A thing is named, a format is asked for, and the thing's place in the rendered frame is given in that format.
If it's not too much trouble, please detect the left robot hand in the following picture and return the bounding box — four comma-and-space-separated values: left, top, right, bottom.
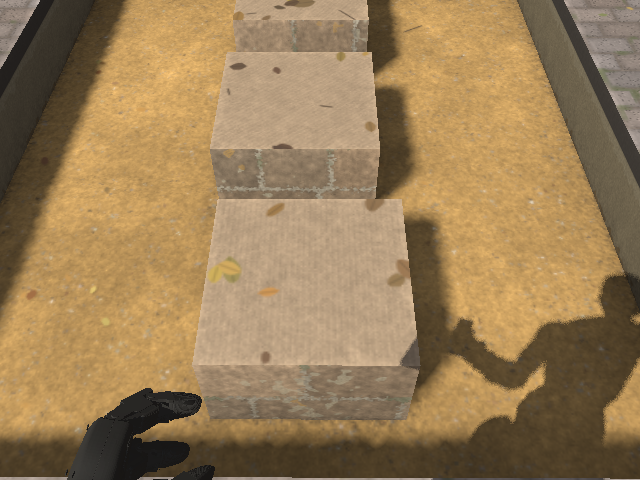
65, 388, 215, 480

